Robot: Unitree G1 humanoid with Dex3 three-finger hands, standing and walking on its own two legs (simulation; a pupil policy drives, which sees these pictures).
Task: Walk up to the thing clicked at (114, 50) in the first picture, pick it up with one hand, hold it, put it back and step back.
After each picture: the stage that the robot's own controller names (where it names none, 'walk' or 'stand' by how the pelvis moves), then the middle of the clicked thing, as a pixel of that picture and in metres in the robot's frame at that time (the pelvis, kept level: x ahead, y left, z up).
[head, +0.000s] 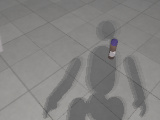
stand; (112, 49) +1.22 -0.36 -0.65
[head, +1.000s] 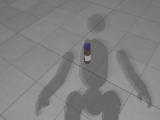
walk; (87, 53) +1.13 +0.00 -0.62
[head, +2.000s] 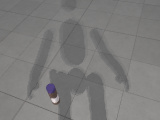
walk; (53, 94) +0.66 +0.30 -0.65
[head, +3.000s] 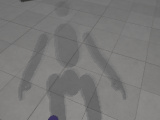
walk; out of the picture +0.45 +0.19 -0.63
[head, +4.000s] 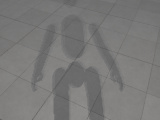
stand; out of the picture +0.40 +0.18 -0.65
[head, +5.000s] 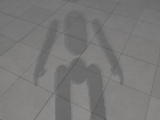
stand; out of the picture +0.37 +0.17 -0.65
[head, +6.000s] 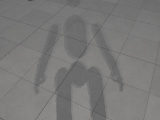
stand; out of the picture +0.40 +0.18 -0.66
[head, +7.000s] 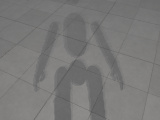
stand; out of the picture +0.39 +0.20 -0.66
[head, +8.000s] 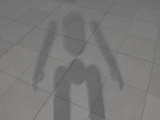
stand; out of the picture +0.38 +0.20 -0.66
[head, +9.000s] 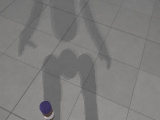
go down; (47, 111) +0.41 +0.19 -0.59
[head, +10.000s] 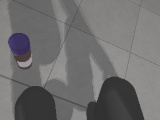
go down; (22, 54) +0.48 +0.20 -0.24
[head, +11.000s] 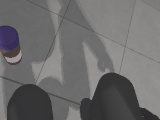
close in; (10, 49) +0.48 +0.20 -0.23
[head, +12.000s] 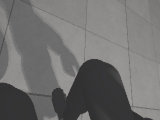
close in; out of the picture +0.47 +0.24 -0.17
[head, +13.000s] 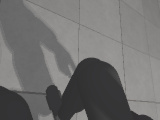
lift; out of the picture +0.46 +0.25 -0.17
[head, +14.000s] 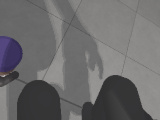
lift; (2, 62) +0.36 +0.25 -0.06
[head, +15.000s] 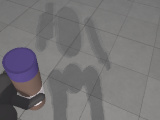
hold; (29, 85) +0.31 +0.16 +0.09
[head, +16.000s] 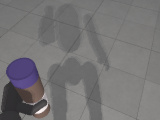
hold; (33, 92) +0.31 +0.16 +0.04
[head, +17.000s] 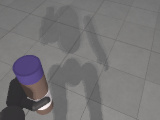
crouch; (37, 89) +0.32 +0.15 +0.04
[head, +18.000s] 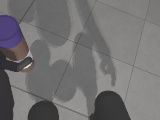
crouch; (16, 50) +0.45 +0.17 -0.03
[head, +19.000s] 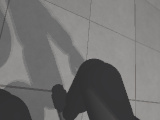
lower; out of the picture +0.47 +0.24 -0.18
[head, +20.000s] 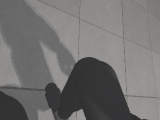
lower; out of the picture +0.48 +0.25 -0.18
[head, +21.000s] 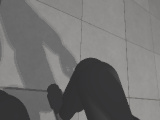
lower; out of the picture +0.48 +0.26 -0.17
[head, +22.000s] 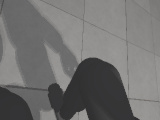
lower; out of the picture +0.46 +0.26 -0.18
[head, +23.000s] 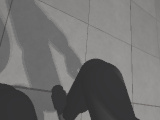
loosen; out of the picture +0.45 +0.22 -0.17
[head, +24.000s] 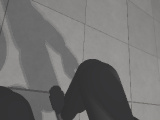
withdraw; out of the picture +0.46 +0.22 -0.18
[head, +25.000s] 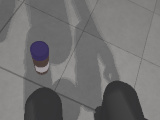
walk; (41, 60) +0.47 +0.16 -0.26
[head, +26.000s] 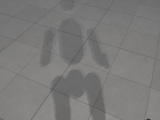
stand; out of the picture +0.39 +0.14 -0.59
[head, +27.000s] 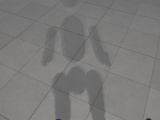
stand; out of the picture +0.39 +0.15 -0.60
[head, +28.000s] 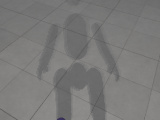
stand; out of the picture +0.40 +0.14 -0.62
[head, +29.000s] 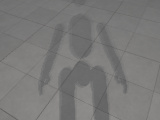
walk; out of the picture +0.40 +0.15 -0.65
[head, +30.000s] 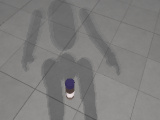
walk; (70, 89) +0.59 +0.06 -0.63
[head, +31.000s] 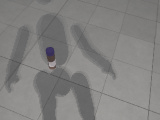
walk; (51, 58) +0.89 +0.24 -0.63
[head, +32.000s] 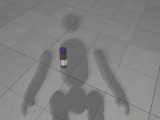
stand; (63, 58) +1.09 +0.16 -0.64
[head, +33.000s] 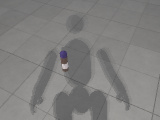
stand; (64, 61) +1.09 +0.18 -0.66
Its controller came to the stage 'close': yes
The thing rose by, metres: 0.70
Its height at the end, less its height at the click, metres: +0.00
